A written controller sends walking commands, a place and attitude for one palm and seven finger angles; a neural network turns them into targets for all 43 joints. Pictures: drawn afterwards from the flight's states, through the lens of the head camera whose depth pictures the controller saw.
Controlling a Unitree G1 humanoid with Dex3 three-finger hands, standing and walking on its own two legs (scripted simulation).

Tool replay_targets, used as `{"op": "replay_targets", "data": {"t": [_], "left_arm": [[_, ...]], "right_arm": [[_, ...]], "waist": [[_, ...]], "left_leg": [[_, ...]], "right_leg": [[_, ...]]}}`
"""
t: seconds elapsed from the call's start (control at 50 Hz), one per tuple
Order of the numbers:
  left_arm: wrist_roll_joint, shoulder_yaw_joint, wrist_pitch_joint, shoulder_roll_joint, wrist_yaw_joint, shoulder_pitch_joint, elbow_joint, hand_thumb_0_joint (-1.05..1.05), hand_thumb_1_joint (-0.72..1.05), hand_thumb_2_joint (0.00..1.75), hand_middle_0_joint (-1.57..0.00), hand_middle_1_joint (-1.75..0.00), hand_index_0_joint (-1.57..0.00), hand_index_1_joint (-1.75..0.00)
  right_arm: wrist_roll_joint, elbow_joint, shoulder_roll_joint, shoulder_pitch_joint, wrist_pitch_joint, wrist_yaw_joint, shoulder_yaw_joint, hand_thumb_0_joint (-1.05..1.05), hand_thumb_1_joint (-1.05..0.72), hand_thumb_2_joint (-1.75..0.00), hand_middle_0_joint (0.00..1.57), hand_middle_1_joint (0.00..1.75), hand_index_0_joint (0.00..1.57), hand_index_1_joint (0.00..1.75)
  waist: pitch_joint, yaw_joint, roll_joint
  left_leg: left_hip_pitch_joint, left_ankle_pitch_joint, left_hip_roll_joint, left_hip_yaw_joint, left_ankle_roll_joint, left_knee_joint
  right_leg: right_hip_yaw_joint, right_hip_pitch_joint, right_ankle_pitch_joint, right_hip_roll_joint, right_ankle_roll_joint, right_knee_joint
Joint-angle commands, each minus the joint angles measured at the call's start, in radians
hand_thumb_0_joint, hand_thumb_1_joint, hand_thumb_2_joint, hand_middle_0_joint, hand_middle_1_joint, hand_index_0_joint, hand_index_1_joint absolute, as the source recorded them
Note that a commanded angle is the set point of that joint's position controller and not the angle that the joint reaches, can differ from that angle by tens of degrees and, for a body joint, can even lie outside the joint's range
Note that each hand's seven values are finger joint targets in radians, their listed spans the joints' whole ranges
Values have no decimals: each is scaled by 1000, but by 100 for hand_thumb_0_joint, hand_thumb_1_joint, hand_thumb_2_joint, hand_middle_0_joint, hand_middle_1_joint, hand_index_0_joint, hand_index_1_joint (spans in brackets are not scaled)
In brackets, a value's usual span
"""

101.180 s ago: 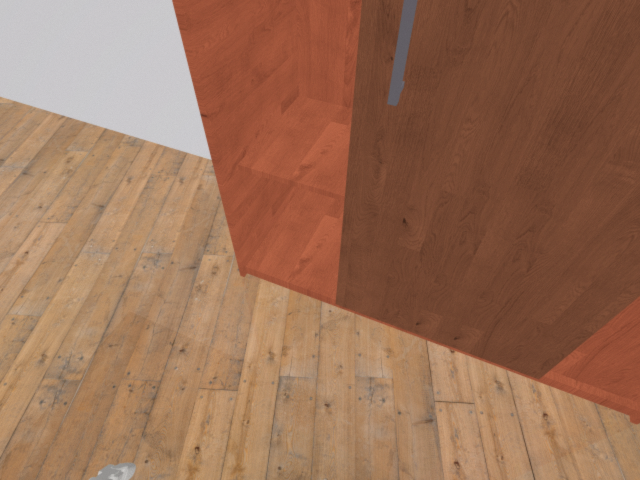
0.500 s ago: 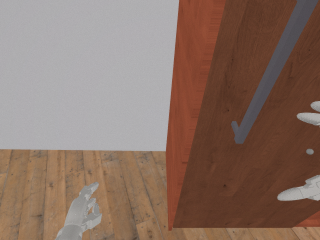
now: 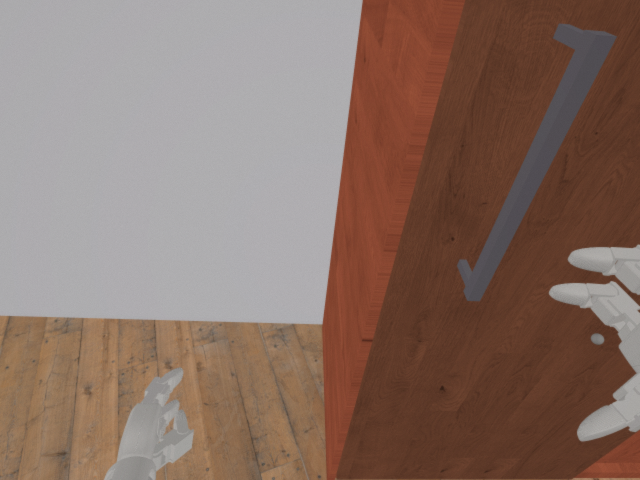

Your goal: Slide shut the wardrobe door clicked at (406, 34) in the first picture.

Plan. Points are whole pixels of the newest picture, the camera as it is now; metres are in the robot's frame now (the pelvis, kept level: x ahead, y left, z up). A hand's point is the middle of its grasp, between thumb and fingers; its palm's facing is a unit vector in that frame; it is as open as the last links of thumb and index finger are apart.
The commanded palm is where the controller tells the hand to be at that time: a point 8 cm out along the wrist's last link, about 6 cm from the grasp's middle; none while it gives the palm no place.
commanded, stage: draw the hand back to the body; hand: right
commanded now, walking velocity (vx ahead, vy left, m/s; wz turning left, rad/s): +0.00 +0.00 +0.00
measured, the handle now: (512, 186) +0.34 -0.19 +0.27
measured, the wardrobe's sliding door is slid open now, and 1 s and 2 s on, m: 0.00 0.00 0.00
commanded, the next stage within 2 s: step back with the hand held close in 1.28 s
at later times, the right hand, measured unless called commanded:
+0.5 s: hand (609, 351) +0.20 -0.27 +0.18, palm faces +0.48 +0.81 -0.34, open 12.8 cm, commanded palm +0.15 -0.30 +0.19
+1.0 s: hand (585, 334) +0.22 -0.27 +0.16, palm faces +0.43 +0.82 -0.37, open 8.0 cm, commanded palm +0.18 -0.30 +0.18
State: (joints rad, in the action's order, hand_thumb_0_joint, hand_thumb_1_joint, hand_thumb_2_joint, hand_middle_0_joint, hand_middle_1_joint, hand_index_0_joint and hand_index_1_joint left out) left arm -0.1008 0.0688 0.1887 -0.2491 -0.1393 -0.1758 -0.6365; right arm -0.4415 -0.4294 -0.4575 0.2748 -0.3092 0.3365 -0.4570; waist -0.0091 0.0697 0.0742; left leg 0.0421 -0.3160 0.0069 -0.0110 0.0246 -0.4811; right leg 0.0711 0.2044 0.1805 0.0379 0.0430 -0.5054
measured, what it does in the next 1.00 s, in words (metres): stands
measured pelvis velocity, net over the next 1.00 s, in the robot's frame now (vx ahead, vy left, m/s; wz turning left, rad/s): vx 0.02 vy -0.01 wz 0.05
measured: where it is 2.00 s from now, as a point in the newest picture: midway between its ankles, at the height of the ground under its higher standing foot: outside the picture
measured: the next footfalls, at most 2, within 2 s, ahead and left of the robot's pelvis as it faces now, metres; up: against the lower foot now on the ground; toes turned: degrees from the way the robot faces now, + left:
none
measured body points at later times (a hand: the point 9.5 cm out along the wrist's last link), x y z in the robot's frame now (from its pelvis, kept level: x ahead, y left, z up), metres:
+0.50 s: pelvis +0.01 -0.01 +0.01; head -0.02 +0.00 +0.45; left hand +0.18 +0.22 -0.08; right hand +0.16 -0.31 +0.19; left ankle -0.02 +0.14 -0.73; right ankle +0.07 -0.15 -0.73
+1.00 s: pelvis +0.02 -0.01 +0.01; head +0.00 +0.00 +0.46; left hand +0.20 +0.22 -0.07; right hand +0.20 -0.31 +0.18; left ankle -0.02 +0.14 -0.73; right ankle +0.07 -0.15 -0.73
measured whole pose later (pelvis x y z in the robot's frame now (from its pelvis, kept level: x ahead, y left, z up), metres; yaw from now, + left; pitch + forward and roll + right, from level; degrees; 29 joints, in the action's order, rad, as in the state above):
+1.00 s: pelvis +0.02 -0.01 +0.01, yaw +3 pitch -6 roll +0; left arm 0.01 -0.01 0.14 -0.21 -0.09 -0.18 -0.68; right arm -0.06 -0.39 -0.34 0.46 0.09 -0.14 -0.33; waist 0.05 0.06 0.05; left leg -0.03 -0.27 0.02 -0.07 0.04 -0.35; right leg 0.01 0.13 0.18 0.04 0.03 -0.42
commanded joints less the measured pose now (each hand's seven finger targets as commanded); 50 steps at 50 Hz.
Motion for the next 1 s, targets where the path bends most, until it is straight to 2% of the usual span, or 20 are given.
{"op": "replay_targets", "data": {"t": [0.0, 0.08, 0.1, 0.18, 0.2, 0.22, 0.24, 0.3, 0.32, 0.36, 0.38, 0.44, 0.5, 0.54, 0.64, 0.66, 0.68, 0.74, 0.88, 0.98], "left_arm": [[1, -45, 74, -119, 10, 189, 194, 0, 90, 90, -20, -30, -20, -30], [-1, -46, 84, -118, 21, 188, 206, 0, 90, 90, -20, -30, -20, -30], [1, -48, 87, -119, 18, 183, 201, 0, 90, 90, -20, -30, -20, -30], [7, -51, 102, -118, 12, 180, 202, 0, 90, 90, -20, -30, -20, -30], [59, -63, 106, -77, 20, 171, 220, 0, 90, 90, -20, -30, -20, -30], [74, -58, 113, -71, 15, 180, 191, 0, 90, 90, -20, -30, -20, -30], [78, -67, 106, -74, 15, 152, 169, 0, 90, 90, -20, -30, -20, -30], [93, -92, 94, -87, 19, 129, 143, 0, 90, 90, -20, -30, -20, -30], [100, -95, 97, -89, 22, 137, 140, 0, 90, 90, -20, -30, -20, -30], [108, -101, 99, -90, 25, 130, 120, 0, 90, 90, -20, -30, -20, -30], [110, -102, 95, -87, 28, 127, 114, 0, 90, 90, -20, -30, -20, -30], [114, -107, 88, -90, 29, 124, 100, 0, 90, 90, -20, -30, -20, -30], [117, -112, 77, -94, 31, 128, 95, 0, 90, 90, -20, -30, -20, -30], [118, -112, 67, -89, 36, 128, 94, 0, 90, 90, -20, -30, -20, -30], [114, -114, 43, -86, 46, 121, 100, 0, 90, 90, -20, -30, -20, -30], [114, -114, 39, -88, 47, 118, 103, 0, 90, 90, -20, -30, -20, -30], [113, -115, 34, -89, 49, 116, 105, 0, 90, 90, -20, -30, -20, -30], [112, -116, 20, -86, 48, 114, 109, 0, 90, 90, -20, -30, -20, -30], [113, -117, 1, -86, 44, 117, 111, 0, 90, 90, -20, -30, -20, -30], [116, -113, 0, -81, 46, 126, 112, 0, 90, 90, -20, -30, -20, -30]], "right_arm": [[-48, -118, -215, -121, 21, 7, -179, 0, 55, -20, 25, 115, 25, 115], [-24, -161, -163, -141, 34, 2, -107, 0, 55, -20, 25, 115, 25, 115], [-18, -160, -171, -151, 41, -3, -112, 0, 51, -22, 25, 113, 25, 113], [1, -198, -192, -169, 77, -7, -112, 0, 37, -29, 24, 104, 24, 104], [202, -325, -286, -204, 220, -240, -165, 0, 33, -31, 24, 102, 24, 102], [212, -211, -133, -89, 267, -322, -86, 0, 30, -32, 24, 100, 24, 100], [248, -173, -102, 4, 303, -372, -64, 0, 26, -34, 24, 98, 24, 98], [308, -226, -107, 21, 399, -448, -45, 0, 15, -39, 24, 92, 24, 92], [324, -250, -100, 7, 424, -461, -27, 0, 12, -41, 24, 89, 24, 89], [348, -234, -92, 45, 457, -482, -19, 0, 4, -44, 23, 85, 23, 85], [355, -235, -71, 59, 465, -485, 3, 0, 1, -46, 23, 83, 23, 83], [371, -224, -56, 66, 486, -498, 27, 0, -10, -51, 23, 77, 23, 77], [380, -227, -81, 89, 496, -504, 5, 0, -21, -57, 22, 70, 22, 70], [380, -216, -63, 123, 497, -503, 12, 0, -28, -60, 22, 66, 22, 66], [381, -206, -59, 160, 494, -498, 7, 0, -47, -69, 22, 55, 22, 55], [380, -200, -61, 160, 491, -497, 5, 0, -50, -71, 21, 53, 21, 53], [380, -204, -60, 156, 490, -496, 5, 0, -54, -73, 21, 51, 21, 51], [378, -180, -61, 161, 482, -495, 1, 0, -65, -78, 21, 45, 21, 45], [378, -174, -70, 101, 472, -494, 6, 0, -90, -90, 20, 30, 20, 30], [376, -194, -68, 101, 469, -494, 14, 0, -90, -90, 20, 30, 20, 30]], "waist": [[-40, 17, -48], [-33, 1, 8], [-21, -3, -25], [-36, -3, 7], [88, 9, 28], [120, -13, 11], [128, -18, -40], [34, -13, -47], [4, -13, -3], [-13, -10, 3], [-13, -11, 23], [5, -16, 6], [-13, -8, -18], [-17, -5, -22], [-10, -4, 6], [-9, -4, -15], [-15, -5, 4], [-6, -6, -16], [-21, -13, 4], [-32, -11, 18]], "left_leg": [[191, 111, -64, 68, -13, 141], [210, 79, -58, 62, -12, 138], [213, 67, -59, 58, -10, 146], [222, 31, -57, 51, -10, 151], [257, -14, -45, 5, -11, 249], [279, -61, -35, 16, -20, 264], [274, -89, -33, 20, -19, 266], [195, -63, -31, 17, -19, 246], [179, -34, -26, 17, -20, 237], [150, 34, -30, 24, -21, 222], [135, 52, -30, 26, -22, 215], [117, 84, -30, 31, -22, 214], [89, 130, -33, 36, -23, 206], [76, 166, -33, 41, -24, 193], [62, 209, -35, 43, -26, 180], [63, 209, -36, 46, -25, 178], [59, 211, -35, 44, -27, 176], [62, 220, -35, 45, -24, 180], [68, 227, -34, 41, -23, 194], [61, 248, -33, 41, -23, 199]], "right_leg": [[-56, -120, -49, -55, -59, 78], [-65, -124, -19, -57, -54, 82], [-67, -115, -14, -55, -55, 75], [-67, -121, 9, -58, -57, 76], [-91, -57, 43, -59, -32, 70], [-102, -54, 80, -63, -27, 65], [-109, -76, 101, -51, -29, 73], [-122, -118, 95, -43, -40, 104], [-124, -136, 79, -42, -44, 110], [-125, -164, 21, -38, -50, 119], [-125, -172, 5, -34, -49, 126], [-120, -180, -21, -30, -50, 140], [-115, -190, -65, -26, -49, 145], [-112, -193, -102, -21, -47, 149], [-112, -183, -145, -14, -38, 154], [-109, -179, -147, -13, -36, 156], [-109, -181, -151, -12, -35, 157], [-115, -177, -155, -10, -36, 157], [-121, -196, -157, -16, -39, 149], [-123, -208, -171, -22, -40, 142]]}}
